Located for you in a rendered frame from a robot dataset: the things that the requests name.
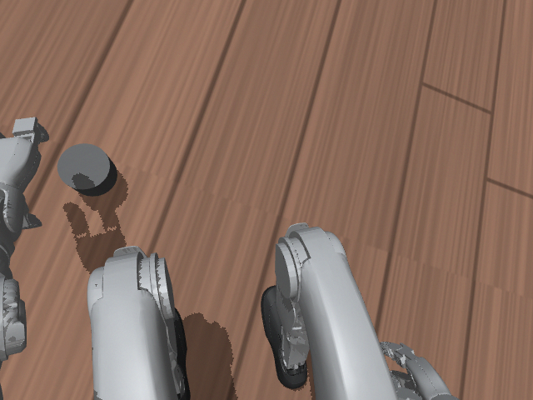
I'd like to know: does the right robot foot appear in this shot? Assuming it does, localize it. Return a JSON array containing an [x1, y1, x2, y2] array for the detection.
[[261, 286, 307, 389]]

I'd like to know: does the left robot arm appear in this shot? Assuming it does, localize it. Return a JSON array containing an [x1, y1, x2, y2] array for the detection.
[[0, 183, 27, 400]]

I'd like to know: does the right robot hand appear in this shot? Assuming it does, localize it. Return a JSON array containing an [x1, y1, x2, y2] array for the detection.
[[380, 342, 451, 400]]

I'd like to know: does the left robot hand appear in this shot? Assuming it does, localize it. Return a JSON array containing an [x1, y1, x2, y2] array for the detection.
[[0, 117, 49, 229]]

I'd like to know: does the left robot foot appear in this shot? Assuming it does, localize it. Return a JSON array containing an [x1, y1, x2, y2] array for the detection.
[[173, 309, 191, 400]]

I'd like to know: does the tin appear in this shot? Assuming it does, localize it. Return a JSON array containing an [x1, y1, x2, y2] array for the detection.
[[57, 143, 117, 197]]

